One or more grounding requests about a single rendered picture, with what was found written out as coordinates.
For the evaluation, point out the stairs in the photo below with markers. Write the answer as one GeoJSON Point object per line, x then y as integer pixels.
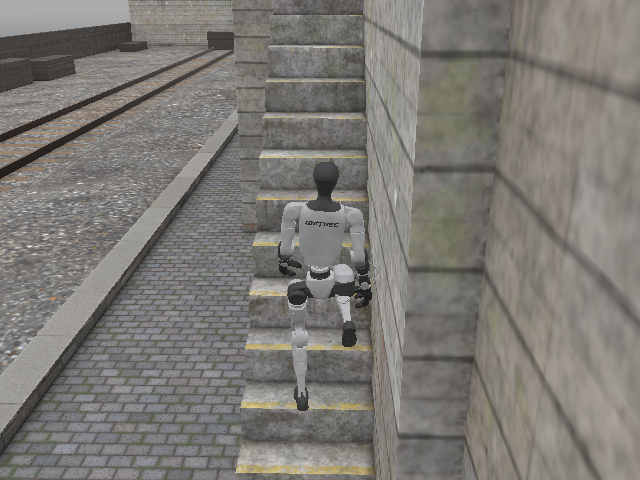
{"type": "Point", "coordinates": [315, 100]}

